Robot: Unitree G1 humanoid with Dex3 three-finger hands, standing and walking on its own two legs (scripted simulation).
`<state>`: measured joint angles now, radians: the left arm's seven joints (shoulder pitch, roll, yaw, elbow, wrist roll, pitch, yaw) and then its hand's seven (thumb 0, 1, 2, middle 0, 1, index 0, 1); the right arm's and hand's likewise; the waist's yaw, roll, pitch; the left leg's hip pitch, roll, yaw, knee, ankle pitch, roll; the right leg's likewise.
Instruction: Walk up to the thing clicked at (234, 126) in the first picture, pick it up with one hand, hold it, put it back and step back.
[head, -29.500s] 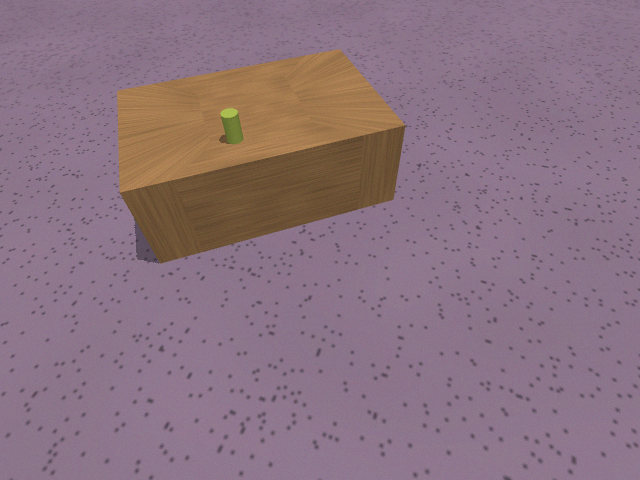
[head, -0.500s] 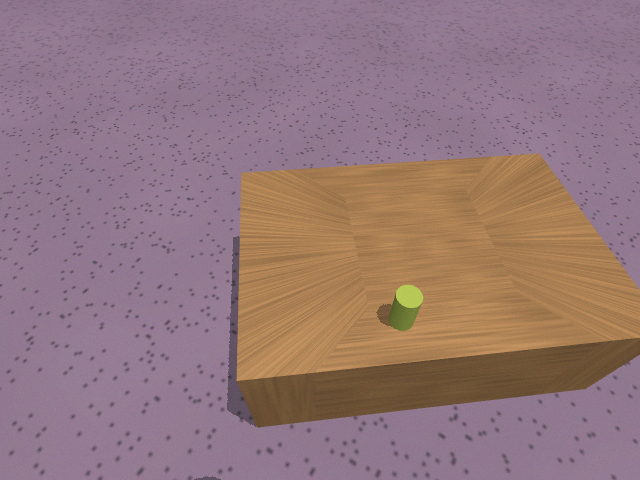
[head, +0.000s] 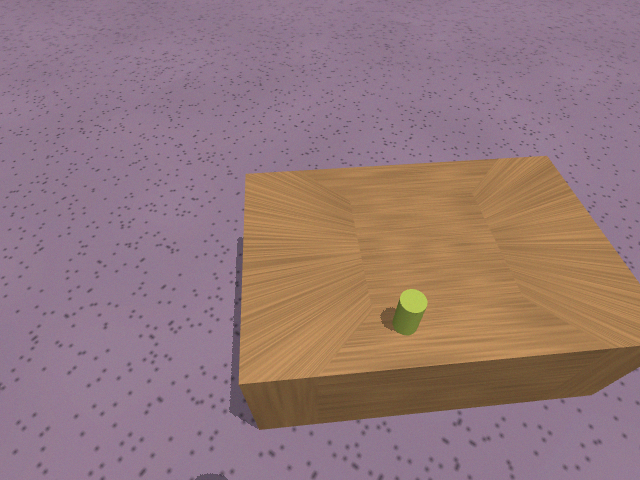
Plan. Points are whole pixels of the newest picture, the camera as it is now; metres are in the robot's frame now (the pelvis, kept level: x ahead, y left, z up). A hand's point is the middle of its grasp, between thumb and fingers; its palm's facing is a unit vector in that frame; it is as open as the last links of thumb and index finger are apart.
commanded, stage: stand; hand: right
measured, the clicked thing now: (409, 312) +0.51 -0.18 -0.33
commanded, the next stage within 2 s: step back in 0.36 s
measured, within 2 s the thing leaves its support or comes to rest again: neither
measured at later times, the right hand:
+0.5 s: hand out of the picture +0.07 -0.27 -0.16, palm faces +0.01 +0.94 -0.35, open 7.4 cm
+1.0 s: hand out of the picture -0.05 -0.33 -0.19, palm faces -0.15 +0.92 -0.37, open 7.4 cm
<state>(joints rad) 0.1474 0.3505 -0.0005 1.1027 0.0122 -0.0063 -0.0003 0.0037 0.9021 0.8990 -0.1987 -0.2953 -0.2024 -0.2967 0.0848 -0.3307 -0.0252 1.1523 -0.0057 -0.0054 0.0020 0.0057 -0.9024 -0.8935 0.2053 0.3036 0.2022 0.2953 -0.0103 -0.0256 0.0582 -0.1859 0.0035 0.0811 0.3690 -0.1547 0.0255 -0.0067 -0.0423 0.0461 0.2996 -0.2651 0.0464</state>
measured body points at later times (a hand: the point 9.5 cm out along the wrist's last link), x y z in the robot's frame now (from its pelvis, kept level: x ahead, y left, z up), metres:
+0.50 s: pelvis -0.03 -0.01 -0.01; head +0.02 +0.00 +0.44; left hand +0.06 +0.30 -0.14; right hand +0.07 -0.32 -0.13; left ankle +0.03 +0.10 -0.75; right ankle -0.07 -0.15 -0.73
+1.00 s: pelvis -0.13 -0.07 -0.02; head -0.05 -0.09 +0.42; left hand -0.04 +0.24 -0.12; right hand -0.04 -0.38 -0.16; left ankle -0.18 +0.05 -0.70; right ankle -0.11 -0.16 -0.75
